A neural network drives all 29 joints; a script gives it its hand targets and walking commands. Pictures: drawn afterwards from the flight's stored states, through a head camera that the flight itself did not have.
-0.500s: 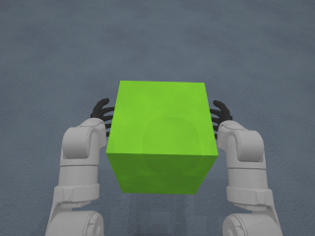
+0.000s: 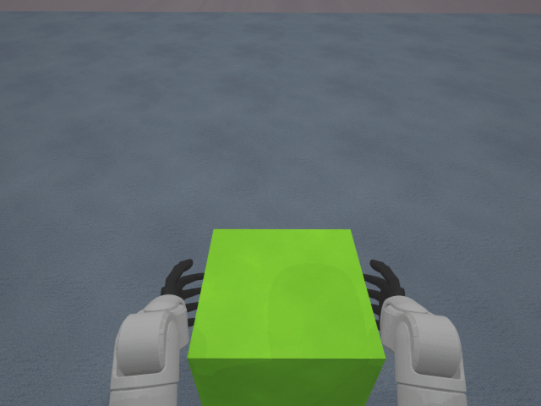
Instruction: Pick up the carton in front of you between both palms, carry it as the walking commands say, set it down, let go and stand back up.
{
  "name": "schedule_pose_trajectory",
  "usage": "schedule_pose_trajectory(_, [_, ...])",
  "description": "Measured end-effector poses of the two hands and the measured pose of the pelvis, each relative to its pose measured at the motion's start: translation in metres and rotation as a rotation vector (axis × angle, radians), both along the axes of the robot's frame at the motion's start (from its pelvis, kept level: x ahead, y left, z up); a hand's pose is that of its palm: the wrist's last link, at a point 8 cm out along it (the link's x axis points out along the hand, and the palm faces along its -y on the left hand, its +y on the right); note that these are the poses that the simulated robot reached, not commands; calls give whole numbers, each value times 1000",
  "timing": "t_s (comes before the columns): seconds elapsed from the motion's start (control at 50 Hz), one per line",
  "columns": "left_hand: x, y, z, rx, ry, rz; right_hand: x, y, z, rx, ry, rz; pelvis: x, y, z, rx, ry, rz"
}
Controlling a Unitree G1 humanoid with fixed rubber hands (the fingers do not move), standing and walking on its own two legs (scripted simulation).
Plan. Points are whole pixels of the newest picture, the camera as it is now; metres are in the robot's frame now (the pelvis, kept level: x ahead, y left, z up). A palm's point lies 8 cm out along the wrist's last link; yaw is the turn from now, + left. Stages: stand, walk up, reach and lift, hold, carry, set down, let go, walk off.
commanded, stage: carry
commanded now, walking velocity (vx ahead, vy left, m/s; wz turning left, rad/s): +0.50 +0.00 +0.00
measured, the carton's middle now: (281, 333) +0.26 +0.00 +0.00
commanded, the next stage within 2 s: none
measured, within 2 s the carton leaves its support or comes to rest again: neither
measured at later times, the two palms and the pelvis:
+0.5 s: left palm (191, 176) +0.55 +0.18 +0.08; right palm (340, 180) +0.53 -0.12 +0.08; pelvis +0.28 +0.05 +0.01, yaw -3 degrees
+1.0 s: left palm (228, 112) +0.84 +0.13 +0.08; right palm (339, 113) +0.85 -0.17 +0.07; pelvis +0.59 -0.02 +0.01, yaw +0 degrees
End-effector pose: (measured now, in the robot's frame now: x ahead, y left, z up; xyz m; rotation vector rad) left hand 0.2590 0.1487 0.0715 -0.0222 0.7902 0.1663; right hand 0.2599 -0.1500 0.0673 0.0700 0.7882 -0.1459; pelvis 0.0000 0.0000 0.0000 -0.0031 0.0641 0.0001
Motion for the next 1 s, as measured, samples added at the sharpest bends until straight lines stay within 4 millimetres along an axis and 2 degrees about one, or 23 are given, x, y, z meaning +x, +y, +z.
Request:
schedule_pose_trajectory(0.06, [21, 0, 3, 4, 9, 7, 25, 0, 3, -7, 8, 17, 29, -2, 6, 8, -1, -1])
schedule_pose_trajectory(0.14, [63, 3, 12, -1, -34, 5, 67, 3, 15, -16, -35, 18, 72, 1, 9, 9, -1, -4])
schedule_pose_trajectory(0.24, [131, 15, 21, -15, -105, -9, 130, 15, 27, -30, -105, 3, 138, 15, 1, -1, -8, -7])
schedule_pose_trajectory(0.34, [210, 33, 10, -38, -130, -28, 202, 33, 22, -60, -130, -11, 206, 35, -18, 16, -15, -29])
schedule_pose_trajectory(0.44, [266, 34, 3, -44, -25, -58, 246, 34, 13, -57, -24, -46, 252, 45, -4, 1, 3, -53])
schedule_pose_trajectory(0.52, [306, 29, 9, -47, -22, -69, 282, 30, 19, -46, -21, -71, 293, 46, 7, -9, 8, -50])
schedule_pose_trajectory(0.58, [341, 25, 19, -42, -56, -71, 318, 26, 28, -44, -55, -70, 326, 42, 11, -10, 10, -47])
schedule_pose_trajectory(0.68, [404, 14, 30, -36, -111, -47, 389, 15, 37, -36, -110, -48, 393, 26, 7, -1, 6, -45])
schedule_pose_trajectory(0.74, [447, 3, 25, -24, -118, -33, 435, 3, 29, -24, -117, -34, 439, 11, -3, 8, -2, -35])
schedule_pose_trajectory(0.8, [490, -11, 12, 1, -105, -27, 483, -11, 10, -3, -105, -23, 483, -4, -17, -8, -10, -16])
schedule_pose_trajectory(0.9, [534, -18, -5, 13, 15, 0, 536, -18, -8, 12, 15, 1, 533, -18, -4, 9, -1, 8])
schedule_pose_trajectory(1.0, [584, -18, 5, 15, 2, 17, 591, -18, 2, 3, 2, 28, 587, -22, 9, 23, 6, 2])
